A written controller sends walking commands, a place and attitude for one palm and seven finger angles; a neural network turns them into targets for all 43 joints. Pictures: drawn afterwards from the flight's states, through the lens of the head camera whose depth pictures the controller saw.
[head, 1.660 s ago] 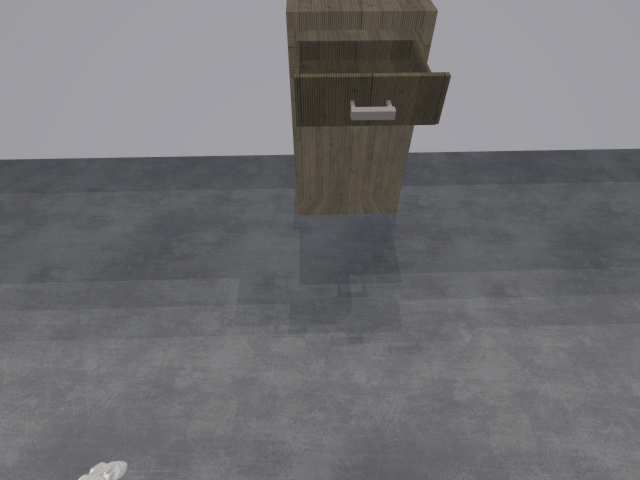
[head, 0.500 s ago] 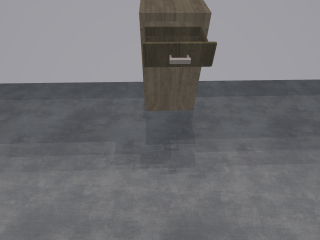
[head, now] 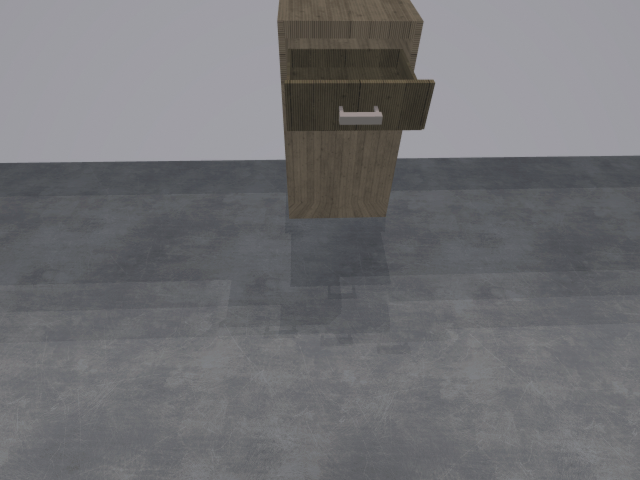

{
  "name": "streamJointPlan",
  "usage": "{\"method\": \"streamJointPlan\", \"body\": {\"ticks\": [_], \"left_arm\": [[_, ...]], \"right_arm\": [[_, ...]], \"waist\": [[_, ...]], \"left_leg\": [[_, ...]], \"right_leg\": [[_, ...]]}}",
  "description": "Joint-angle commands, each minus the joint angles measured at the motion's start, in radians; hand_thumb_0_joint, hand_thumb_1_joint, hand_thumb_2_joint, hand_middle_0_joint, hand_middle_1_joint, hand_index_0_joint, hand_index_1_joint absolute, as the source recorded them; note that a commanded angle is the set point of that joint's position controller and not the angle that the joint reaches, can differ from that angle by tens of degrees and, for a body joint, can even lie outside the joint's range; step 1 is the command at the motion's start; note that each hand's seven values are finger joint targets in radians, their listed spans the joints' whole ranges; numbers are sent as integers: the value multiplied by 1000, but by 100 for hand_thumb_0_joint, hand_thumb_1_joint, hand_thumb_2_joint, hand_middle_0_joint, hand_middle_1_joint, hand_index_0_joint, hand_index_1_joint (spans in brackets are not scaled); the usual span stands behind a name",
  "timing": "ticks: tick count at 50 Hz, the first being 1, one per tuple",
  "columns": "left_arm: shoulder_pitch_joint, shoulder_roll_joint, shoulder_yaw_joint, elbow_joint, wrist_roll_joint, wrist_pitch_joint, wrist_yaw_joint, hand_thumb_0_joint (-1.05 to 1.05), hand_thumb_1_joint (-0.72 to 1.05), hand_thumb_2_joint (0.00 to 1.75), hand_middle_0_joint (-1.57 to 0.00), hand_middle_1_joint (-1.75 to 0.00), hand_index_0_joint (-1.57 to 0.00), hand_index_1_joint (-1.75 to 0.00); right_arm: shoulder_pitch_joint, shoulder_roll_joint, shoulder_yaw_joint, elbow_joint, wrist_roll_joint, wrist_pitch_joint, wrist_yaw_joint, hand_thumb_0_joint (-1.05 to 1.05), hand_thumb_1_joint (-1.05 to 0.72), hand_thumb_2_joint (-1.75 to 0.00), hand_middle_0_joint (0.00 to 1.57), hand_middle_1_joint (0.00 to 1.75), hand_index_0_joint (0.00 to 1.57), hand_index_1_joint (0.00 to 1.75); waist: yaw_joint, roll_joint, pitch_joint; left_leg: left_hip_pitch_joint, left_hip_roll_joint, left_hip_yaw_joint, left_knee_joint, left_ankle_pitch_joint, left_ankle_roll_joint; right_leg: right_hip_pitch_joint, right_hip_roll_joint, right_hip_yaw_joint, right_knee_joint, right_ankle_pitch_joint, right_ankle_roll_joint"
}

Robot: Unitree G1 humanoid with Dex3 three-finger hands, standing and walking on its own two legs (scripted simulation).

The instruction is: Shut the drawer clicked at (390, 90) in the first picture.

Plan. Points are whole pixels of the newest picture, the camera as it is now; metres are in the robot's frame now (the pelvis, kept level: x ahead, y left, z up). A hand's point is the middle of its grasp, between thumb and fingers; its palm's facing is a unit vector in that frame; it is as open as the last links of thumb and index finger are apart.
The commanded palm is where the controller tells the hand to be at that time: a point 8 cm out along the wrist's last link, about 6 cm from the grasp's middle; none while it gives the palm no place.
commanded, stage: walk to a spot facing it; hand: left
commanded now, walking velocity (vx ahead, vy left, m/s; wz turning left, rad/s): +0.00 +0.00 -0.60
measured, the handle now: (359, 113) +1.02 -0.03 -0.06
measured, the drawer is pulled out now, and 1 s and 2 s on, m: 0.30 0.30 0.30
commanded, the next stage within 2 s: turn to face it in 1.94 s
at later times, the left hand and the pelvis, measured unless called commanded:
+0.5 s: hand out of the picture +0.02 +0.16 -0.16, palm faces -0.14 -0.97 -0.19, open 7.4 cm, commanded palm none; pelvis +0.03 -0.02 +0.00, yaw -14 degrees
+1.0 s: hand (265, 332) +0.39 +0.13 -0.16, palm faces -0.51 -0.84 -0.21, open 7.4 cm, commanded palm none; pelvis +0.20 +0.00 +0.00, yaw -35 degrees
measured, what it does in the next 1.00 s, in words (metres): walks ahead, turning right: left foot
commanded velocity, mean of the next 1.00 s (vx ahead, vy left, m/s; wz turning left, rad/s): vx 0.28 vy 0.00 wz -0.60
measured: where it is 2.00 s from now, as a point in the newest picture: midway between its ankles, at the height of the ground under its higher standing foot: (410, 430)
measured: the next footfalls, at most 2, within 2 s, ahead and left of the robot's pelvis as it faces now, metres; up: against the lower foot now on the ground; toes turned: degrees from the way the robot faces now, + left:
left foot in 0.72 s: +0.24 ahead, +0.09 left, +0.00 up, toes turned -20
right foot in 1.24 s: +0.33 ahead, -0.26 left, +0.00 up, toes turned -50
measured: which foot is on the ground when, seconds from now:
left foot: down 0.00-0.26, up 0.28-0.70, down 0.72-1.00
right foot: down 0.00-0.72, up 0.74-1.00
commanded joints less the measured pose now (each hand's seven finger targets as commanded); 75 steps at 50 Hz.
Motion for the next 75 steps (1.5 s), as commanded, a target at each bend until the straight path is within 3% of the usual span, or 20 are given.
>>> {"method": "streamJointPlan", "body": {"ticks": [1,9,12,14,15,17,21,30,34,35,36,37,43,56,60,61,62,63,68,75], "left_arm": [[23,108,35,-90,5,15,12,0,90,90,-20,-30,-20,-30],[99,41,64,-186,16,37,-20,0,90,90,-20,-30,-20,-30],[242,17,76,-160,23,20,-33,0,90,90,-20,-30,-20,-30],[394,157,103,-142,20,-16,-2,0,90,90,-20,-30,-20,-30],[380,142,101,-153,9,-26,12,0,90,90,-20,-30,-20,-30],[264,88,91,-180,11,-39,11,0,90,90,-20,-30,-20,-30],[273,40,88,-170,11,-60,6,0,90,90,-20,-30,-20,-30],[335,34,100,-141,21,-54,9,0,90,90,-20,-30,-20,-30],[242,31,112,-163,17,-44,10,0,90,90,-20,-30,-20,-30],[248,-16,109,-175,8,-40,0,0,90,90,-20,-30,-20,-30],[242,-65,103,-201,2,-45,-14,0,90,90,-20,-30,-20,-30],[208,-40,105,-225,11,-51,-16,0,90,90,-20,-30,-20,-30],[149,-83,99,-189,29,-6,-54,0,90,90,-20,-30,-20,-30],[-211,-99,63,-294,18,5,-68,0,90,90,-20,-30,-20,-30],[54,-21,86,-220,23,-22,-53,0,90,90,-20,-30,-20,-30],[191,70,108,-181,24,-35,-43,0,90,90,-20,-30,-20,-30],[283,176,129,-171,12,-44,-24,0,90,90,-20,-30,-20,-30],[279,210,140,-170,-10,-28,-13,0,90,90,-20,-30,-20,-30],[2,41,91,-227,11,-48,4,0,90,90,-20,-30,-20,-30],[117,15,99,-180,14,-63,-3,0,90,90,-20,-30,-20,-30]], "right_arm": [[43,-100,-41,-85,3,0,-19,0,-90,-90,20,30,20,30],[26,-151,-94,-193,-6,5,-10,0,-90,-90,20,30,20,30],[-24,-126,-93,-211,-10,6,-1,0,-90,-90,20,30,20,30],[-94,-11,-67,-295,-3,3,11,0,-90,-90,20,30,20,30],[-125,-47,-73,-304,-5,-4,10,0,-90,-90,20,30,20,30],[-62,-29,-83,-271,-9,-16,19,0,-90,-90,20,30,20,30],[-3,16,-84,-255,-10,-14,24,0,-90,-90,20,30,20,30],[-111,64,-81,-326,0,-38,25,0,-90,-90,20,30,20,30],[89,31,-87,-269,7,-61,1,0,-90,-90,20,30,20,30],[226,-53,-106,-229,1,-67,-16,0,-90,-90,20,30,20,30],[354,-157,-124,-208,-14,-68,-18,0,-90,-90,20,30,20,30],[347,-149,-116,-224,-6,-57,-15,0,-90,-90,20,30,20,30],[230,54,-62,-195,-5,-93,-21,0,-90,-90,20,30,20,30],[375,-4,-67,-107,-17,-77,-17,0,-90,-90,20,30,20,30],[343,-59,-76,-119,-10,-65,-12,0,-90,-90,20,30,20,30],[355,-32,-69,-132,5,-61,2,0,-90,-90,20,30,20,30],[381,46,-57,-177,17,-62,3,0,-90,-90,20,30,20,30],[268,23,-65,-206,14,-62,-7,0,-90,-90,20,30,20,30],[328,58,-68,-151,-18,-12,1,0,-90,-90,20,30,20,30],[165,86,-75,-213,-20,-18,19,0,-90,-90,20,30,20,30]], "waist": [[-24,1,-27],[1,182,11],[86,47,40],[133,-406,111],[114,-262,141],[29,-40,109],[4,-103,33],[56,-153,34],[-40,-115,-23],[-89,52,-104],[-120,313,-158],[-112,186,-91],[-4,135,51],[-68,114,120],[62,113,-72],[123,-1,-194],[120,-203,-320],[130,-109,-259],[-68,-54,-28],[-21,-99,-7]], "left_leg": [[26,133,-40,24,145,16],[-94,347,-163,-94,-295,150],[-286,268,-21,135,-385,83],[-658,11,86,745,-459,-27],[-654,51,-47,813,-330,-12],[-595,95,-60,806,-181,-21],[-516,87,-22,706,-45,-48],[-424,27,10,406,-76,-46],[33,7,4,85,-35,-24],[302,162,-153,27,-144,15],[376,469,-516,-100,-268,121],[253,540,-607,-145,-365,192],[0,308,-60,-158,116,103],[170,333,214,-88,517,112],[115,311,291,371,830,53],[-133,277,293,651,508,11],[-471,98,230,1025,-348,-47],[-552,114,69,1107,-366,-20],[-375,182,9,890,-104,-40],[-406,140,24,573,-32,-54]], "right_leg": [[-95,-92,117,39,228,-22],[-215,7,-38,415,-265,3],[3,2,-61,220,-190,-15],[63,-339,684,-244,-349,-185],[7,-341,725,-276,-346,-213],[-27,-294,567,-219,-333,-235],[-11,-197,363,-187,-96,-197],[22,-171,388,-135,-1,-190],[-183,-85,333,79,56,-129],[-365,6,245,292,-41,-91],[-547,96,59,625,-377,-30],[-581,24,49,754,-355,-27],[-545,-94,-18,857,-24,7],[-477,-60,-157,341,53,-43],[-16,44,-230,195,-7,-107],[314,-84,-76,151,33,-157],[520,-414,482,61,161,-290],[415,-452,525,-41,155,-332],[-184,-244,191,-176,-90,-203],[-152,-190,197,-190,-142,-208]]}}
